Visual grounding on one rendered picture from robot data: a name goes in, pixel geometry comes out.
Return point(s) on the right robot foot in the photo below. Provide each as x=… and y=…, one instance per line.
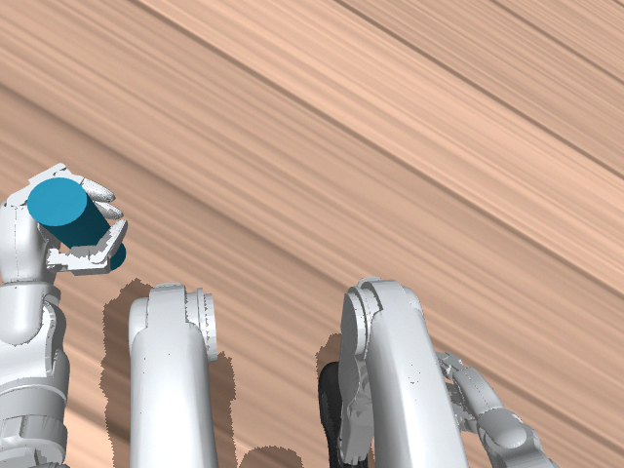
x=330, y=403

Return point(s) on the left robot arm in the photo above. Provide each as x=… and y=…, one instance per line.
x=34, y=376

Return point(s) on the can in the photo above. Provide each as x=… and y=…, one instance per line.
x=65, y=209

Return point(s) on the right robot hand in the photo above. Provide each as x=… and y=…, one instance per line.
x=470, y=395

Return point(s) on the right robot arm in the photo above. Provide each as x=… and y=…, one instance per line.
x=509, y=442

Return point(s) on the left robot hand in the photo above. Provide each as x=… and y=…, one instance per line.
x=29, y=252

